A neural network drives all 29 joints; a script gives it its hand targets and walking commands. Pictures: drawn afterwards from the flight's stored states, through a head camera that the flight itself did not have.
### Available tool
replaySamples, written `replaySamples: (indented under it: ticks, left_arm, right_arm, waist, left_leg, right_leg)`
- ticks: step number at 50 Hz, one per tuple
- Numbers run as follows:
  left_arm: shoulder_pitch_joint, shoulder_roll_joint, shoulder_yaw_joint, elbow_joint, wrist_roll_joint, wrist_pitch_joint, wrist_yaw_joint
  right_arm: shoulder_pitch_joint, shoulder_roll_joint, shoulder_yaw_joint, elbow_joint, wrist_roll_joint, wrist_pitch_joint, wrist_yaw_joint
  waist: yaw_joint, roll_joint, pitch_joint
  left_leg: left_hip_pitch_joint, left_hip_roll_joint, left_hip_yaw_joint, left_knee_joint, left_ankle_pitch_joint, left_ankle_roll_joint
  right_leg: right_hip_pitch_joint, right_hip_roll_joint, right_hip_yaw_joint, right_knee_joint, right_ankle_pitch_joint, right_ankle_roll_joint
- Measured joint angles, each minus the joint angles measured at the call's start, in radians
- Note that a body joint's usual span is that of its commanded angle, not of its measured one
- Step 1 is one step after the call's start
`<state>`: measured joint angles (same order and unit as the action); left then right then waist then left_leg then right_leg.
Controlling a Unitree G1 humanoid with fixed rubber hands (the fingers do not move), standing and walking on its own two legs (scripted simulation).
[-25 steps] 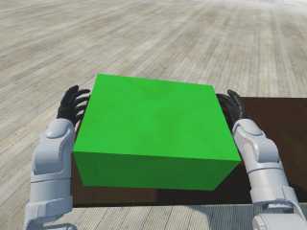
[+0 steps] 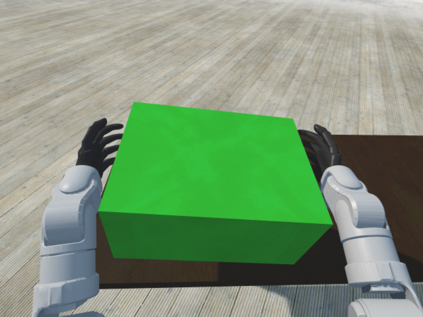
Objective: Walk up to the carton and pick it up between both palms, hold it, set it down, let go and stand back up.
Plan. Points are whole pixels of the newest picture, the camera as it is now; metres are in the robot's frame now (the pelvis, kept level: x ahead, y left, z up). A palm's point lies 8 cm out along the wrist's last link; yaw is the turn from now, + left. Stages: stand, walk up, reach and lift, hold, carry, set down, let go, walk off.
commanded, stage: hold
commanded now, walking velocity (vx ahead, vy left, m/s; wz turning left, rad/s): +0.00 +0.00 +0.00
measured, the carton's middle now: (212, 181) +0.34 +0.00 +0.13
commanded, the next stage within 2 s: set down in 0.90 s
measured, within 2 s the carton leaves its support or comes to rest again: neither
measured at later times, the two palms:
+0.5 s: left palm (93, 163) +0.33 +0.21 +0.18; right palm (325, 166) +0.35 -0.20 +0.16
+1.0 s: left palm (93, 164) +0.33 +0.21 +0.18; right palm (326, 167) +0.35 -0.21 +0.16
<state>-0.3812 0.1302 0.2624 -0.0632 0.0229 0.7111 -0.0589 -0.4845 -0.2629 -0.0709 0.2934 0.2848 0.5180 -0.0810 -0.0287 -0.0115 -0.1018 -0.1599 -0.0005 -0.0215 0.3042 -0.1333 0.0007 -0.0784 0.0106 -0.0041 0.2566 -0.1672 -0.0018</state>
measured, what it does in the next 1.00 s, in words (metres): stands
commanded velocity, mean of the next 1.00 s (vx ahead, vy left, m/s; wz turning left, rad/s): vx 0.00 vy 0.00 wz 0.00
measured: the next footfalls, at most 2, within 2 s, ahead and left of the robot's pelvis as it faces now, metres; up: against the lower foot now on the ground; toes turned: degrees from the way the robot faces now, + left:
none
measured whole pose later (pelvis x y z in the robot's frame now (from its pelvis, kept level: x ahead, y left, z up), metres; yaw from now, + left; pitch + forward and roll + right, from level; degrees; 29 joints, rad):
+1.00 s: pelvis +0.00 +0.00 +0.00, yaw +1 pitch -1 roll -1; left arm -0.40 0.14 0.26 -0.03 0.03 0.65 -0.06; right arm -0.49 -0.25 -0.09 0.31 0.25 0.47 -0.07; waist -0.04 -0.01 -0.08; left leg -0.16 0.00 -0.04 0.31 -0.13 0.00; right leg -0.07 0.01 -0.01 0.26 -0.17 -0.01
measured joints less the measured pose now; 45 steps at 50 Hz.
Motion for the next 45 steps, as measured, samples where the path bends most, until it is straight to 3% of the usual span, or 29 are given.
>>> replaySamples:
  ticks: [18, 45]
  left_arm:
    - [-0.059, 0.007, 0.012, 0.100, 0.004, -0.022, -0.006]
    - [0.000, 0.008, -0.005, 0.018, -0.008, -0.028, 0.009]
  right_arm:
    - [-0.050, 0.016, -0.025, 0.083, -0.031, -0.010, 0.013]
    - [-0.002, 0.005, 0.000, 0.004, -0.004, -0.015, 0.000]
  waist:
    - [0.003, -0.006, -0.011]
    - [-0.008, -0.006, 0.001]
  left_leg:
    - [-0.015, -0.003, -0.003, -0.013, 0.018, 0.000]
    - [-0.015, 0.001, -0.011, 0.002, 0.002, -0.004]
  right_leg:
    - [-0.025, -0.002, -0.002, 0.010, 0.005, -0.001]
    - [-0.013, 0.004, -0.006, 0.001, 0.000, -0.005]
